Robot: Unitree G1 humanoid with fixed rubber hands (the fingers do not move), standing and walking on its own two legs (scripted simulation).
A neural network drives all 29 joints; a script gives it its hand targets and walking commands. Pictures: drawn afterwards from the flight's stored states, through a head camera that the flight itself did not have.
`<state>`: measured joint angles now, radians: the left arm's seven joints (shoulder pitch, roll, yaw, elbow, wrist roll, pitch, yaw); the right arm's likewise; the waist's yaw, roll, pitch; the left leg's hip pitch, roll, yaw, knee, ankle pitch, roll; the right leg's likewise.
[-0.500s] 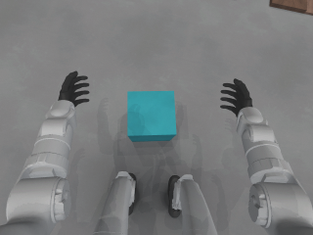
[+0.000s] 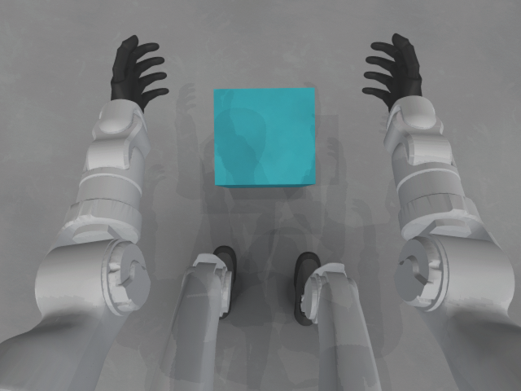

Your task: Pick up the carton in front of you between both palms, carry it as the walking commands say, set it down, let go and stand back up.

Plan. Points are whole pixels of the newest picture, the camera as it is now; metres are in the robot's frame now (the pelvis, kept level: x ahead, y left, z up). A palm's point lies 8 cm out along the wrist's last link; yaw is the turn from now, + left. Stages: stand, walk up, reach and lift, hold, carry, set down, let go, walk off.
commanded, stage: reach and lift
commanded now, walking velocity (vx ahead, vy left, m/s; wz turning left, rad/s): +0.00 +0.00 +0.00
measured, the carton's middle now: (264, 146) +0.49 +0.03 -0.47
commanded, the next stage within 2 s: none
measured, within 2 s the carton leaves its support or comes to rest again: leaves its support in 1.50 s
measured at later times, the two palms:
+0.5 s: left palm (178, 137) +0.48 +0.21 -0.36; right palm (353, 136) +0.51 -0.16 -0.37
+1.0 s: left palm (192, 135) +0.49 +0.19 -0.40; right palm (347, 134) +0.52 -0.15 -0.40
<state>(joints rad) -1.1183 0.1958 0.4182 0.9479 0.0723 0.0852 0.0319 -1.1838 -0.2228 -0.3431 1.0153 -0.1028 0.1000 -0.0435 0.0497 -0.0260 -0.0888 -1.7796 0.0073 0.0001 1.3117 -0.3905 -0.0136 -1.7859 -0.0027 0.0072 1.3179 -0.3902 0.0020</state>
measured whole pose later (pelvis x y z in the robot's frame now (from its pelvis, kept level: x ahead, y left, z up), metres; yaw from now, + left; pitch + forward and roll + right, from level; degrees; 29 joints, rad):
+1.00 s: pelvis -0.04 +0.00 -0.23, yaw +1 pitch +37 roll +1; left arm -1.43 0.30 0.11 1.13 -0.24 0.02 0.14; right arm -1.49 -0.40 0.01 1.20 0.24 0.03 -0.10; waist 0.05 0.00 0.34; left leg -2.28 -0.01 0.00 2.19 -0.57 -0.02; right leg -2.29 0.00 0.02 2.20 -0.57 0.01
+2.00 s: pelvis -0.05 +0.00 -0.14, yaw +0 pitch +42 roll +2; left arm -1.11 -0.01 0.55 0.75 0.26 0.37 0.04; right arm -1.13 -0.06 -0.47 0.86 -0.23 0.35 -0.05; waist 0.05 -0.03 -0.13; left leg -2.08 -0.04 -0.03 1.85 -0.49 -0.04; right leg -2.10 0.07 0.05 1.86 -0.49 0.03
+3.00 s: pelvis +0.02 +0.00 +0.12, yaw -1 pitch +16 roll +0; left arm -0.46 -0.14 0.37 0.52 0.24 0.41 0.01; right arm -0.47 0.12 -0.35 0.56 -0.22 0.41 -0.04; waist 0.03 -0.02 -0.15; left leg -0.83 -0.03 -0.05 0.91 -0.36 -0.02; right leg -0.84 0.04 0.07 0.92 -0.36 0.01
